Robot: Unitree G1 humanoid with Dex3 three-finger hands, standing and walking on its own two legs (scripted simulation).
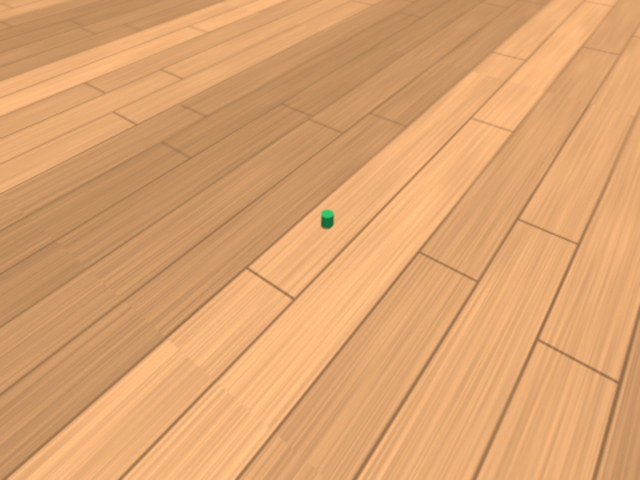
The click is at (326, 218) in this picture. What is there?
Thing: low tin
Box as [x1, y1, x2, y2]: [321, 210, 332, 227]
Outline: 324,210 321,213 322,225 325,227 329,227 332,225 332,212 330,210
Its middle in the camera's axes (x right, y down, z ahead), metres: +0.02 -0.13 +1.75
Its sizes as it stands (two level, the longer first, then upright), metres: 0.054 0.054 0.064
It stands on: the floor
